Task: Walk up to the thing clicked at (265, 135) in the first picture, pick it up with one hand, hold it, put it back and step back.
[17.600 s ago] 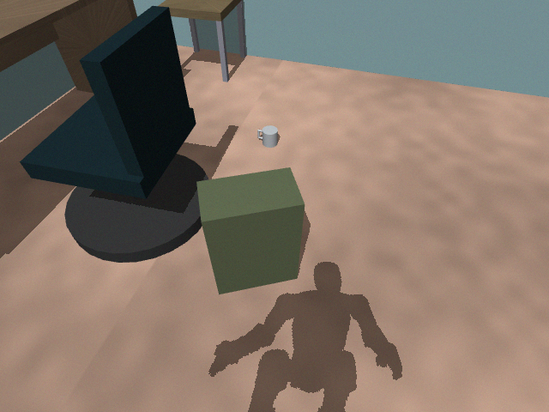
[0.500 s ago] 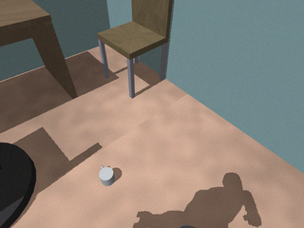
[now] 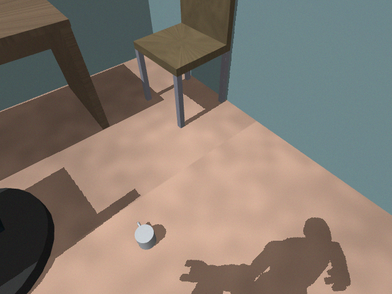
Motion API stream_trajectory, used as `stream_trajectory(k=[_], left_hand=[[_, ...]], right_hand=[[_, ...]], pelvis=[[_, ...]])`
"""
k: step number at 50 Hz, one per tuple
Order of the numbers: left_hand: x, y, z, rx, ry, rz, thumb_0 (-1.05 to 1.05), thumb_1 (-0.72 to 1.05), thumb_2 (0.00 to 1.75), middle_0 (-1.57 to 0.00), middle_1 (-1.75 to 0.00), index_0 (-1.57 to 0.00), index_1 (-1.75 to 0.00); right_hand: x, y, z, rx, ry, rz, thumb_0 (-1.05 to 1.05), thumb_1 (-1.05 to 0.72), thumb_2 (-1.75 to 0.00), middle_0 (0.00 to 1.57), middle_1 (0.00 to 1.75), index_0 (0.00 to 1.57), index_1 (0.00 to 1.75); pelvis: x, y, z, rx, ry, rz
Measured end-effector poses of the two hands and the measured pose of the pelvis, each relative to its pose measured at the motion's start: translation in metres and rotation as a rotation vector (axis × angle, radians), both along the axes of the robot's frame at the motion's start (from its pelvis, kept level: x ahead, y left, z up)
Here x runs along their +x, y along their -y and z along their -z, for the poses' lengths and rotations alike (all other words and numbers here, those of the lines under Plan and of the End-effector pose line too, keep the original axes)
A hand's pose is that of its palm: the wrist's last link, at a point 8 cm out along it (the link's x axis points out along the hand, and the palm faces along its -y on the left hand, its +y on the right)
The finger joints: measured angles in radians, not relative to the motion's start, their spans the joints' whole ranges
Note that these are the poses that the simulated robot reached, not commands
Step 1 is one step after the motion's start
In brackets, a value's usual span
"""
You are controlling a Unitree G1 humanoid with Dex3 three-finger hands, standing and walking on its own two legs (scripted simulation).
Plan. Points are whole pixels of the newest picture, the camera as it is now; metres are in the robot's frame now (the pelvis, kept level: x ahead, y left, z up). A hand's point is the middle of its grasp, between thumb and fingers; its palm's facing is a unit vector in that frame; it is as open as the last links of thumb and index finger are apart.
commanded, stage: walk up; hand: left
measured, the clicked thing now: (144, 234) +0.51 +0.29 -0.70
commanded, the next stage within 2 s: stand in 1.20 s
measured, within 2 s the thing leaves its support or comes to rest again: neither
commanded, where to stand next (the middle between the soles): +0.10 +0.01 m, yaw -1 degrees
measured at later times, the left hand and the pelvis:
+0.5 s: hand out of the picture +0.09 +0.27 -0.12, palm faces -0.01 -0.93 -0.38, open 7.4 cm; pelvis +0.02 +0.00 +0.03, yaw +0 degrees
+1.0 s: hand out of the picture +0.12 +0.26 -0.12, palm faces -0.03 -0.94 -0.35, open 7.4 cm; pelvis +0.03 +0.00 +0.03, yaw +0 degrees
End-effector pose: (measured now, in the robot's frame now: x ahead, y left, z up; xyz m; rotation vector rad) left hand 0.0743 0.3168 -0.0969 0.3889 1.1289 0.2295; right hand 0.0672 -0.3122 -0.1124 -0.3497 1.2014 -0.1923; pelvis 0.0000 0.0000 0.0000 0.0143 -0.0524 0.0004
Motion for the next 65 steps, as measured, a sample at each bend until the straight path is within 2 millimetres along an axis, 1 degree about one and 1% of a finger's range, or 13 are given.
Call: stream_trajectory(k=[4, 9, 17, 23, 26, 29, 41, 47, 53, 65], left_hand=[[0.007, 0.002, 0.008, -0.034, -0.01, -0.007, 0.0, 0.9, 0.9, -0.2, -0.3, -0.2, -0.3], [0.008, 0.004, 0.009, -0.061, -0.044, -0.012, 0.0, 0.9, 0.9, -0.2, -0.3, -0.2, -0.3], [0.006, 0.003, 0.001, -0.058, -0.077, -0.041, 0.0, 0.9, 0.9, -0.2, -0.3, -0.2, -0.3], [0.007, 0.004, -0.009, -0.044, -0.09, -0.051, 0.0, 0.9, 0.9, -0.2, -0.3, -0.2, -0.3], [0.01, 0.005, -0.012, -0.04, -0.089, -0.05, 0.0, 0.9, 0.9, -0.2, -0.3, -0.2, -0.3], [0.014, 0.007, -0.014, -0.041, -0.085, -0.048, 0.0, 0.9, 0.9, -0.2, -0.3, -0.2, -0.3], [0.034, 0.014, -0.014, -0.06, -0.064, -0.023, 0.0, 0.9, 0.9, -0.2, -0.3, -0.2, -0.3], [0.04, 0.017, -0.013, -0.066, -0.062, -0.017, 0.0, 0.9, 0.9, -0.2, -0.3, -0.2, -0.3], [0.042, 0.017, -0.013, -0.064, -0.067, -0.015, 0.0, 0.9, 0.9, -0.2, -0.3, -0.2, -0.3], [0.042, 0.017, -0.012, -0.067, -0.08, -0.021, 0.0, 0.9, 0.9, -0.2, -0.3, -0.2, -0.3]], right_hand=[[0.013, -0.009, -0.008, 0.0, 0.003, -0.007, 0.0, -0.9, -0.9, 0.2, 0.3, 0.2, 0.3], [0.034, -0.019, -0.015, 0.01, 0.024, -0.02, 0.0, -0.9, -0.9, 0.2, 0.3, 0.2, 0.3], [0.063, -0.027, -0.022, 0.036, 0.048, -0.035, 0.0, -0.9, -0.9, 0.2, 0.3, 0.2, 0.3], [0.073, -0.025, -0.023, 0.049, 0.057, -0.023, 0.0, -0.9, -0.9, 0.2, 0.3, 0.2, 0.3], [0.072, -0.023, -0.023, 0.053, 0.052, -0.011, 0.0, -0.9, -0.9, 0.2, 0.3, 0.2, 0.3], [0.067, -0.02, -0.023, 0.053, 0.038, 0.0, 0.0, -0.9, -0.9, 0.2, 0.3, 0.2, 0.3], [0.03, -0.015, -0.02, 0.043, -0.045, 0.05, 0.0, -0.9, -0.9, 0.2, 0.3, 0.2, 0.3], [0.019, -0.015, -0.019, 0.042, -0.073, 0.062, 0.0, -0.9, -0.9, 0.2, 0.3, 0.2, 0.3], [0.019, -0.015, -0.019, 0.044, -0.072, 0.068, 0.0, -0.9, -0.9, 0.2, 0.3, 0.2, 0.3], [0.036, -0.018, -0.021, 0.042, -0.043, 0.043, 0.0, -0.9, -0.9, 0.2, 0.3, 0.2, 0.3]], pelvis=[[0.005, -0.003, -0.004, -0.021, 0.0, -0.004], [0.012, -0.007, -0.01, -0.024, -0.004, -0.004], [0.019, -0.006, -0.02, -0.022, -0.003, -0.005], [0.022, -0.004, -0.025, -0.016, -0.001, -0.005], [0.023, -0.003, -0.027, -0.015, 0.0, -0.003], [0.024, -0.003, -0.029, -0.013, 0.001, -0.002], [0.027, -0.002, -0.031, -0.013, -0.002, 0.0], [0.029, -0.002, -0.031, -0.013, -0.005, 0.0], [0.031, -0.002, -0.031, -0.014, -0.006, 0.001], [0.036, -0.001, -0.032, -0.012, -0.015, -0.002]])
